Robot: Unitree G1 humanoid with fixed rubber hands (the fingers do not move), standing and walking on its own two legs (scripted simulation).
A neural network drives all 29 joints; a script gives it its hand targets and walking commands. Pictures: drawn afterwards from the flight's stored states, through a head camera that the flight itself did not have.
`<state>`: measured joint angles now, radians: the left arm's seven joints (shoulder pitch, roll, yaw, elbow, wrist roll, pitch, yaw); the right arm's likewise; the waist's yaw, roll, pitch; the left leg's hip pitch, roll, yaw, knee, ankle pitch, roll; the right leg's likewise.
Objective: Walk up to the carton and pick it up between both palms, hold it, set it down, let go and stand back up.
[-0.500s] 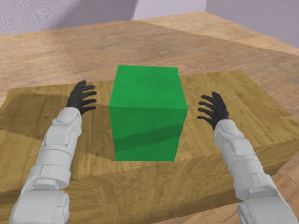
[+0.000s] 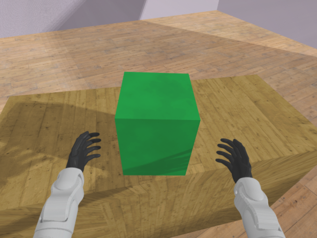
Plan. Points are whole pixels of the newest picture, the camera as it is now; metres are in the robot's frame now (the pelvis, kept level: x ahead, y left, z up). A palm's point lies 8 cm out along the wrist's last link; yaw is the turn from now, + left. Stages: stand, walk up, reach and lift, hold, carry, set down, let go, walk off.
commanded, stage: set down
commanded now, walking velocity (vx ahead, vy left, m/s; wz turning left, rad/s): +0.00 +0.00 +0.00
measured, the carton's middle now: (155, 125) +0.47 +0.04 +0.04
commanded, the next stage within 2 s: let go in 1.76 s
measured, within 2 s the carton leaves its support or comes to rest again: neither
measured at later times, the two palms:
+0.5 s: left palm (73, 201) +0.23 +0.22 +0.01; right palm (239, 206) +0.24 -0.19 +0.00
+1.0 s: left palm (69, 212) +0.21 +0.23 -0.01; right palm (243, 230) +0.20 -0.20 -0.03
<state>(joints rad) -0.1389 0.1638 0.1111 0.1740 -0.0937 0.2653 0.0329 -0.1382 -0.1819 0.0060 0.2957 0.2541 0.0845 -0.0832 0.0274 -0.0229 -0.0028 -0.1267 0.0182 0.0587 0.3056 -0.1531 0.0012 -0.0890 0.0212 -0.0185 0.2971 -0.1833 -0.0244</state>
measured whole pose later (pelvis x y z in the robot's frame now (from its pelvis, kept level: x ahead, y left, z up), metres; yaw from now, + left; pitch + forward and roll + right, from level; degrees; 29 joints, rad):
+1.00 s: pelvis +0.02 +0.00 +0.00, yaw -1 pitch -2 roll +0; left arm 0.22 0.20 0.01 0.26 -0.07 0.03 0.00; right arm 0.26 -0.16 0.01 0.38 0.10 -0.10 -0.01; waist 0.05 0.00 0.02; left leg -0.09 0.01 0.06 0.30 -0.18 0.00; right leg -0.04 0.02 0.00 0.26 -0.19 -0.02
